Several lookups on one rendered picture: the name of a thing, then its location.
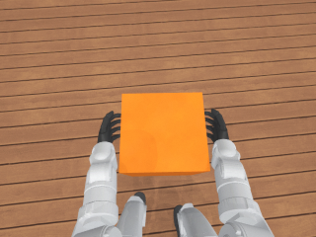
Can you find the robot right hand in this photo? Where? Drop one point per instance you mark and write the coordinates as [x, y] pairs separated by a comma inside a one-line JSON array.
[[218, 129]]

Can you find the robot left hand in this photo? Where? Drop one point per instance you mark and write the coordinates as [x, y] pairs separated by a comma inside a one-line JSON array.
[[106, 131]]

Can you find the carton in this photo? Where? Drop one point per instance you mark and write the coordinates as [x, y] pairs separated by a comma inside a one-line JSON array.
[[162, 134]]

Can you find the left robot thigh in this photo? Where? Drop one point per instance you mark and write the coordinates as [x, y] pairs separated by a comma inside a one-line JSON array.
[[132, 219]]

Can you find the left robot upper arm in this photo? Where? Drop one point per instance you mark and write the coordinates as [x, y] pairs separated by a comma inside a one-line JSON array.
[[107, 230]]

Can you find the right robot upper arm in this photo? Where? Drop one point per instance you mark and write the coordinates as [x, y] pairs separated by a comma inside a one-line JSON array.
[[239, 229]]

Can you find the robot left forearm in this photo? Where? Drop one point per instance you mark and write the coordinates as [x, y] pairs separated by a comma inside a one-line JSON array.
[[100, 193]]

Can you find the left robot shin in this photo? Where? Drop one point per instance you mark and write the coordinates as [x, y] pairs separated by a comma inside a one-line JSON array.
[[136, 198]]

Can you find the robot right forearm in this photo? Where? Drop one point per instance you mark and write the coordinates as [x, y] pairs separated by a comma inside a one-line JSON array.
[[234, 193]]

